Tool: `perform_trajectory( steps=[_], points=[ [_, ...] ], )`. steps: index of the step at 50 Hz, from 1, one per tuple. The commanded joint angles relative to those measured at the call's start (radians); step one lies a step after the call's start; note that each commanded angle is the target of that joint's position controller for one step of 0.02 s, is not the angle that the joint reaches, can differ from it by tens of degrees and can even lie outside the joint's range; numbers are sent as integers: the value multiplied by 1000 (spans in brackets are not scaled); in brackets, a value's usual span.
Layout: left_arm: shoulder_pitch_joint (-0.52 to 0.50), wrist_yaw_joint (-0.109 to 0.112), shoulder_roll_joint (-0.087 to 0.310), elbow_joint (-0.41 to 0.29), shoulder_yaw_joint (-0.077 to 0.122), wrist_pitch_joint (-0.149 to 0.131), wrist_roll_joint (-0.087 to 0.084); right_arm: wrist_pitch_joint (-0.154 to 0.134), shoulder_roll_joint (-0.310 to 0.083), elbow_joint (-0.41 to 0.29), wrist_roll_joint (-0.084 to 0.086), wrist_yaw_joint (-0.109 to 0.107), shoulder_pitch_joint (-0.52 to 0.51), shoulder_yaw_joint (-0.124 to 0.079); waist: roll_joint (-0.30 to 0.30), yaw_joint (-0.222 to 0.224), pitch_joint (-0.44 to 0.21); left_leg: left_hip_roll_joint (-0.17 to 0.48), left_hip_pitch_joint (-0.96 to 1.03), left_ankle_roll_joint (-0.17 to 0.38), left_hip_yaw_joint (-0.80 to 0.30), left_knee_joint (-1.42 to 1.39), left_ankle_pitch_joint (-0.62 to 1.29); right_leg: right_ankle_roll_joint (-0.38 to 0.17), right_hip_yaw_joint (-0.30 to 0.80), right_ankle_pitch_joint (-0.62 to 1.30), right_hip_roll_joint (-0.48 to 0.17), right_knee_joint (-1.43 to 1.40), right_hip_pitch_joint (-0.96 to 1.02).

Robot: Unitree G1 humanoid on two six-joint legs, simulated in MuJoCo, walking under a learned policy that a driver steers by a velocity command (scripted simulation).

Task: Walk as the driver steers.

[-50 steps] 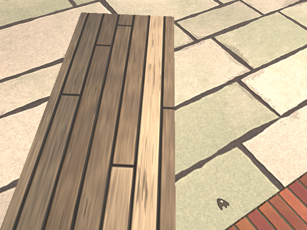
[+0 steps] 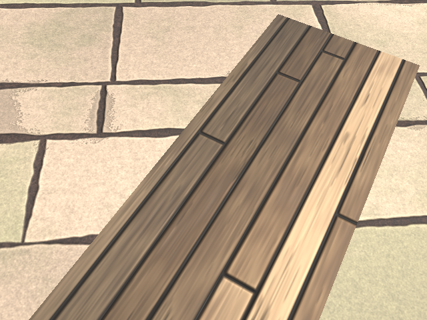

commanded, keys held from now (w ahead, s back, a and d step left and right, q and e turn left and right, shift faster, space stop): q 0.54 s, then no key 0.46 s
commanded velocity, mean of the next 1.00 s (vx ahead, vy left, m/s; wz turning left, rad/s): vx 0.00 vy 0.00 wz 0.44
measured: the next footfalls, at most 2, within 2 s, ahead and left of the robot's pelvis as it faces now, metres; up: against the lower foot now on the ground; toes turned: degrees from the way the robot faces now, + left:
right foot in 0.18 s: +0.07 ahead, -0.15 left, +0.00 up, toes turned +11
left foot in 0.58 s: -0.01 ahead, +0.11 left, +0.00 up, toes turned +23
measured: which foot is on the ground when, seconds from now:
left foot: down 0.00-0.18, up 0.20-0.56, down 0.58-1.00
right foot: up 0.00-0.16, down 0.18-0.58, up 0.60-0.96, down 0.98-1.00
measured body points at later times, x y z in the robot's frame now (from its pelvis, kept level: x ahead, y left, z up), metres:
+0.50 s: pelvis +0.00 -0.03 +0.00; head +0.04 -0.02 +0.45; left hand +0.04 +0.28 -0.10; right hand +0.23 -0.25 -0.10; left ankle -0.04 +0.10 -0.70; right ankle +0.03 -0.15 -0.74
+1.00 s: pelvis -0.01 +0.01 -0.01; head +0.01 +0.01 +0.44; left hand -0.02 +0.31 -0.12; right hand +0.25 -0.14 -0.10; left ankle -0.05 +0.10 -0.74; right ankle +0.05 -0.12 -0.74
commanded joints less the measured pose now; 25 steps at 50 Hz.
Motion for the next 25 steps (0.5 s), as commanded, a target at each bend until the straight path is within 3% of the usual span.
perform_trajectory(
  steps=[1,6,7,8,9,10,11,12,13,14,16,18,21,25],
  points=[
    [23,-3,70,-49,14,-7,-3,-6,-183,-76,1,-11,-28,-55,156,6,-200,226,148,187,-266,-97,220,4,9,44,19,-109,62],
    [50,-25,84,-53,23,-25,-9,6,-172,-84,7,-3,-51,-50,189,12,-172,202,125,153,-378,-70,107,-32,9,75,40,-325,162],
    [85,-29,82,-43,27,-30,-8,10,-166,-88,13,-5,-67,-47,185,37,-171,179,104,129,-377,-43,96,-47,-5,150,41,-440,229],
    [118,-28,105,-33,36,-32,-1,12,-147,-88,16,-9,-55,-42,157,45,-175,141,52,87,-356,0,27,-71,15,230,-7,-527,319],
    [148,-20,177,-38,52,-28,16,11,-95,-90,7,-8,-19,-27,-14,25,-193,52,-73,26,-250,186,-204,-146,197,269,-213,-584,428],
    [116,-20,239,-35,63,-21,45,2,-106,-122,14,-7,-9,-34,-286,-9,-128,-91,-255,-31,-52,393,-465,-314,439,400,-392,-640,371],
    [65,-16,179,-72,47,-28,51,-6,-188,-99,-1,-8,9,-59,-202,0,-117,-16,-254,-65,-88,606,-455,-369,437,407,-423,-642,321],
    [7,-8,125,-87,31,-29,39,-2,-214,-73,8,-5,30,-75,-140,-25,-102,-7,-244,-75,-83,686,-387,-328,323,392,-358,-624,299],
    [-29,-3,104,-95,25,-28,23,11,-190,-47,8,-8,58,-74,-114,-37,-84,0,-248,-94,-65,729,-332,-281,227,361,-290,-612,301],
    [-32,2,91,-96,20,-27,7,19,-169,-43,4,-9,61,-69,-115,-24,-71,6,-280,-112,-58,767,-280,-270,181,365,-269,-606,324],
    [4,13,91,-89,16,-18,8,24,-121,-60,14,-2,31,-53,-123,1,-62,19,-287,-135,-7,738,-233,-274,92,407,-234,-611,346],
    [61,20,108,-80,23,-8,15,20,-98,-91,20,2,-29,-41,-143,45,-78,44,-311,-152,22,632,-223,-293,69,449,-251,-604,439],
    [77,14,150,-79,39,1,11,19,-75,-117,11,15,-56,-26,-158,67,-115,81,-227,-152,59,471,-253,-303,30,509,-285,-587,477],
    [64,-7,185,-79,53,4,-5,27,-92,-123,14,29,-31,-29,-177,58,-128,73,-76,-119,130,291,-239,-293,-22,569,-310,-558,433]
  ],
)
Keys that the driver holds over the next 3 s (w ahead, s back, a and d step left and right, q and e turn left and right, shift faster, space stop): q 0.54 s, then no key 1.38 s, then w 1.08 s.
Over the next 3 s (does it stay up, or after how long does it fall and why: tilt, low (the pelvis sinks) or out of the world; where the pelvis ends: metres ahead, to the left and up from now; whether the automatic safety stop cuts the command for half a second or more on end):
stays up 0.42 0.15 0.00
